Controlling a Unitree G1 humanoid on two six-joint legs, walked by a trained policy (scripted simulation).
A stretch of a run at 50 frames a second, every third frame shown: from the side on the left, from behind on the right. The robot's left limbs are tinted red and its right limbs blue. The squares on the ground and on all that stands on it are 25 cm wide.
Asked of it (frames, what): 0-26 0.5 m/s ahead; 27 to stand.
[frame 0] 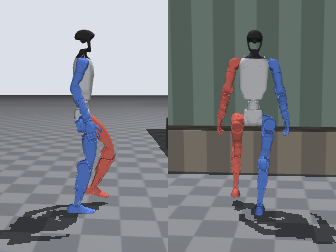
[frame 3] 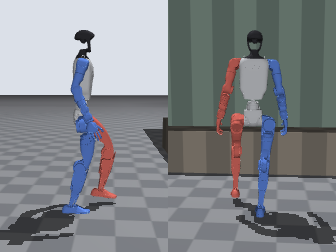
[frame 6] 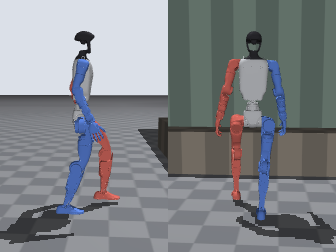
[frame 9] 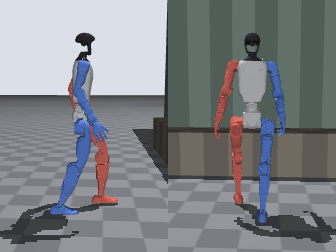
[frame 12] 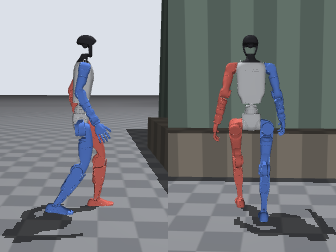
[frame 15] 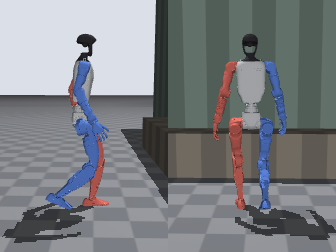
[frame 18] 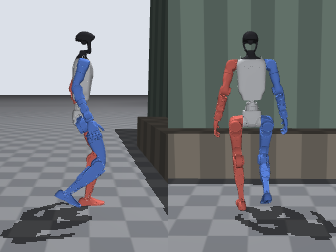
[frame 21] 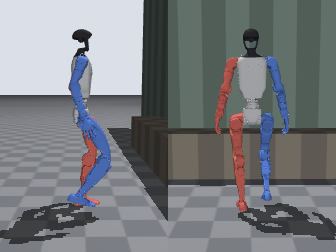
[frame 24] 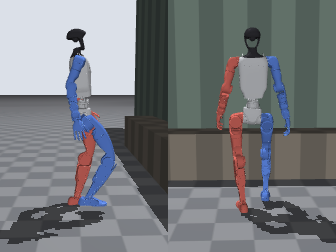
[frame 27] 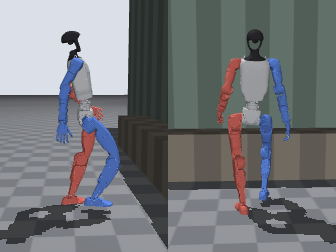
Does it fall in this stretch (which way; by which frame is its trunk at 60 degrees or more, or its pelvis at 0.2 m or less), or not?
no
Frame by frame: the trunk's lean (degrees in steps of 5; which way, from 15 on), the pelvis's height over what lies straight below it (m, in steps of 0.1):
0: 0, 0.8
3: 5, 0.8
6: 5, 0.8
9: 5, 0.8
12: 5, 0.8
15: 5, 0.8
18: 5, 0.8
21: 0, 0.8
24: 5, 0.8
27: 15 backward, 0.8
